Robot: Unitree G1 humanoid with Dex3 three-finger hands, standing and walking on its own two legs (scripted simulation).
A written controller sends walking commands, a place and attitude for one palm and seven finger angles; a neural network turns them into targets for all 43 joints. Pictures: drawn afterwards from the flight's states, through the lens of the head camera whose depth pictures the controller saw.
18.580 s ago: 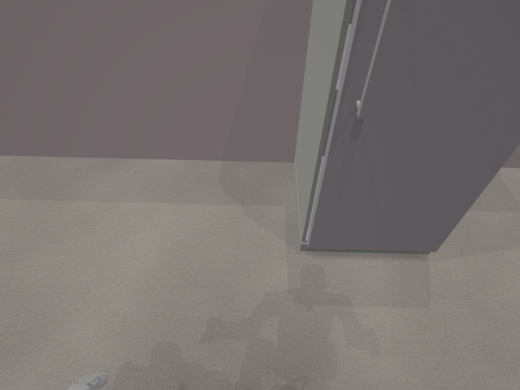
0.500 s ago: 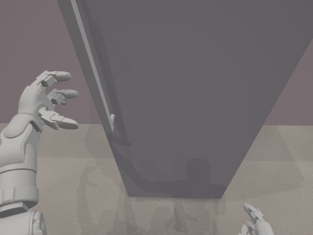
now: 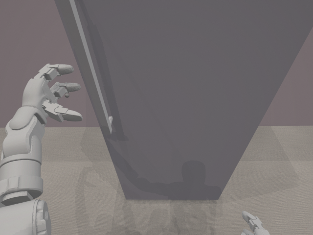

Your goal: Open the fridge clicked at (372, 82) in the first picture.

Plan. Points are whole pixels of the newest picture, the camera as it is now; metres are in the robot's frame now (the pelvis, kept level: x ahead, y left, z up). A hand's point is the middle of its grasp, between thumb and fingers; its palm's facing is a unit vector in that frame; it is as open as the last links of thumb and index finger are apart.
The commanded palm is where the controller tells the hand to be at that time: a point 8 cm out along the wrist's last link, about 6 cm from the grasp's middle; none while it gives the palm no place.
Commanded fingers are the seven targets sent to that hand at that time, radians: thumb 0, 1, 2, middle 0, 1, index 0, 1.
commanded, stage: move the hooked fingers beside the handle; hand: left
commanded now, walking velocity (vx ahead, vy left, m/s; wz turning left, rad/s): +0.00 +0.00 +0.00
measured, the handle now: (94, 76) +0.43 +0.18 +0.21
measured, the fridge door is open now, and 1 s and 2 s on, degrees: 0 0 0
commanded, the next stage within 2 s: none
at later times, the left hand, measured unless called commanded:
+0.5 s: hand (67, 105) +0.36 +0.24 +0.18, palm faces +0.08 -1.00 -0.01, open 14.0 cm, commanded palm +0.34 +0.29 +0.19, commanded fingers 0.00 -0.50 0.30 -0.30 -1.20 -0.30 -1.20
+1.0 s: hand (63, 96) +0.37 +0.24 +0.20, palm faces +0.08 -1.00 -0.02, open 14.0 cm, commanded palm +0.34 +0.29 +0.19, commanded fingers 0.00 -0.50 0.30 -0.30 -1.20 -0.30 -1.20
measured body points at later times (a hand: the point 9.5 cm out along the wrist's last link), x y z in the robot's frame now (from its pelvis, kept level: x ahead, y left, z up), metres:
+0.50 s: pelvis -0.01 +0.00 +0.00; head -0.01 -0.02 +0.45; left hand +0.35 +0.29 +0.18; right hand +0.15 -0.25 -0.09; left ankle -0.01 +0.12 -0.74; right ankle -0.01 -0.12 -0.74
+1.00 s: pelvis +0.00 +0.00 +0.00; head -0.02 -0.02 +0.45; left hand +0.35 +0.29 +0.21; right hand +0.15 -0.25 -0.09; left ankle -0.01 +0.12 -0.74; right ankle -0.01 -0.12 -0.74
